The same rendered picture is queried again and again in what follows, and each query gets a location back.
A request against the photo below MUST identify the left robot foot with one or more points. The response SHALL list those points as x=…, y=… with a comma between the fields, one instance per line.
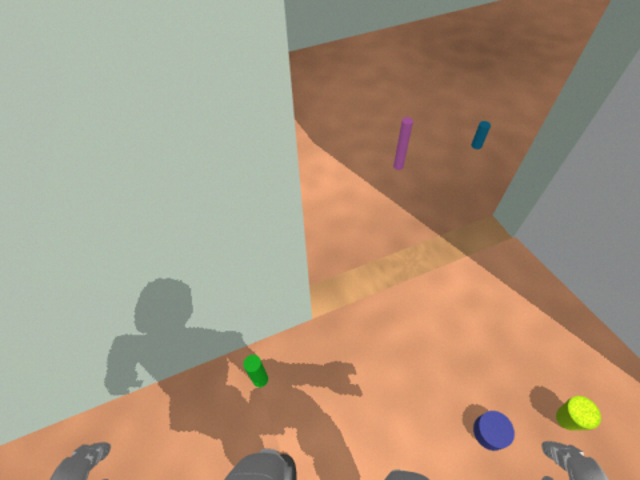
x=291, y=463

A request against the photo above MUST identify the right robot hand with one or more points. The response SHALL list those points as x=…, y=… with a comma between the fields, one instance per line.
x=572, y=459

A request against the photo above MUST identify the left robot hand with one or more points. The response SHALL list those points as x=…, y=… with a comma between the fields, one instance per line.
x=83, y=459

